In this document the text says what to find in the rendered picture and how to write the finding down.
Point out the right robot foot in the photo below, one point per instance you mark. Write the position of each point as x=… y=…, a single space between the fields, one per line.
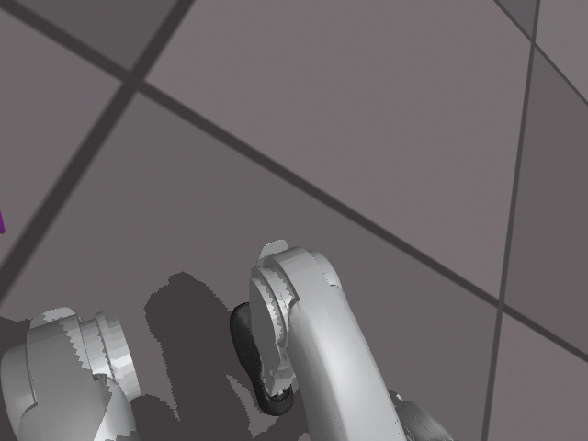
x=249 y=357

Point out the right robot hand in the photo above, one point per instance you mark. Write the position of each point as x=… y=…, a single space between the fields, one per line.
x=416 y=422

